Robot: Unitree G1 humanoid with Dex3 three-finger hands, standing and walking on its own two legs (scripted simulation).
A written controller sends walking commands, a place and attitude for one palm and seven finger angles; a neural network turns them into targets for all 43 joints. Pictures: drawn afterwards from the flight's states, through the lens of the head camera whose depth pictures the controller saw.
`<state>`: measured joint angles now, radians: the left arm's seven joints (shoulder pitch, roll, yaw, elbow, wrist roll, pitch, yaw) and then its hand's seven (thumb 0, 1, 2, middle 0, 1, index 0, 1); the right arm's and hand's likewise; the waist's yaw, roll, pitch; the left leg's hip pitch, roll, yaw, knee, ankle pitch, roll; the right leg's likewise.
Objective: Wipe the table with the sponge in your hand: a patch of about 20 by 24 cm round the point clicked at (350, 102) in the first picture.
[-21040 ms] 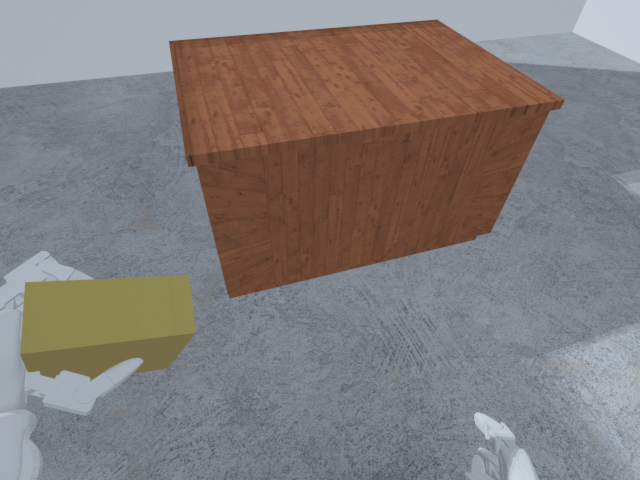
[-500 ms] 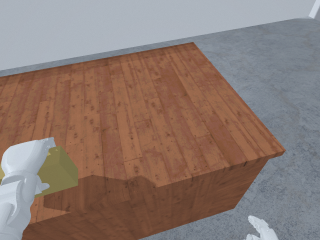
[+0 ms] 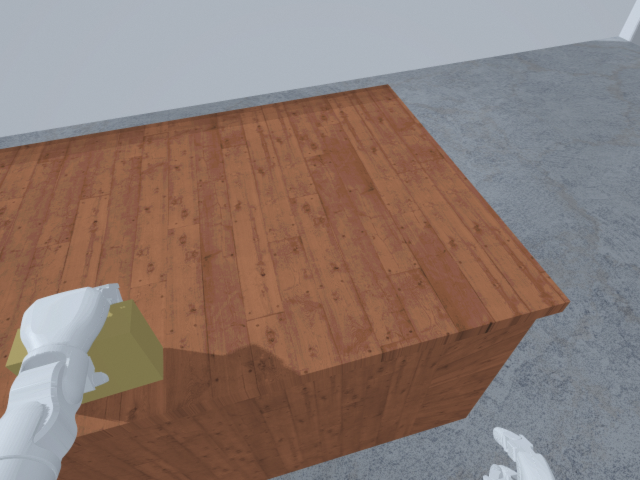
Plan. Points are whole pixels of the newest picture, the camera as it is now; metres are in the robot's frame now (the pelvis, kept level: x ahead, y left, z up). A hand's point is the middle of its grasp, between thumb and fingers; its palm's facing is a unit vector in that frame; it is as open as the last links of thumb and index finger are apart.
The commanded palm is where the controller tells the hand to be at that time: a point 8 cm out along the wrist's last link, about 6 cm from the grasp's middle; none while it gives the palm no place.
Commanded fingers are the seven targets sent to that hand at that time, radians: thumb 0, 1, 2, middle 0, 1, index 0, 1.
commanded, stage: lower the sponge onto the table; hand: left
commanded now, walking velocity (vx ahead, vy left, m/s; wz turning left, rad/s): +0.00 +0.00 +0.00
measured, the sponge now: (101, 363) +0.24 +0.35 -0.02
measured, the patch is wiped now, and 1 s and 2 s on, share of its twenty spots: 0.00 0.20 0.45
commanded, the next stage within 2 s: wipe forward along the first lane in 0.26 s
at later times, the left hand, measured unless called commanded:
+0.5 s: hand (90, 344) +0.25 +0.35 +0.02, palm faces -0.10 -0.04 -0.99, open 9.6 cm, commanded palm +0.23 +0.35 +0.06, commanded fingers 0.00 0.10 1.30 -1.20 -1.60 -1.20 -1.60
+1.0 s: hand (92, 308) +0.30 +0.37 +0.02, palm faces -0.17 +0.03 -0.99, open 9.7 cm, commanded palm +0.29 +0.37 +0.04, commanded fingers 0.00 0.10 1.30 -1.20 -1.60 -1.20 -1.60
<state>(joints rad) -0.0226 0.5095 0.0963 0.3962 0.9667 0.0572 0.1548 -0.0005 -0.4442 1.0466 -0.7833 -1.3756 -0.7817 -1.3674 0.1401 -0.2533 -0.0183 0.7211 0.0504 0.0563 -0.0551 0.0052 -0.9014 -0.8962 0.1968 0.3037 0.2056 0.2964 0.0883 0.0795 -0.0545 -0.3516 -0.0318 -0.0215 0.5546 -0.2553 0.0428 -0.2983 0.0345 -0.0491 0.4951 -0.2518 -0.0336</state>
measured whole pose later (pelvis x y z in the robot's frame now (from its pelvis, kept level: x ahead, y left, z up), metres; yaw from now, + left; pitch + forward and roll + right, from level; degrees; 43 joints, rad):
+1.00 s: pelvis -0.02 -0.02 -0.02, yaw +0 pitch +11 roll -2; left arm -0.37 0.67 0.15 0.83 1.02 -0.06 0.16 0.02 -0.54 1.16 -0.81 -1.33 -0.79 -1.39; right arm 0.26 -0.31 -0.04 0.72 0.07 0.08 -0.05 0.00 -0.90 -0.90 0.20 0.30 0.21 0.30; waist 0.04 0.08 -0.11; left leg -0.64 0.00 -0.04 0.75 -0.30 0.02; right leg -0.59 0.06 -0.08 0.68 -0.29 -0.06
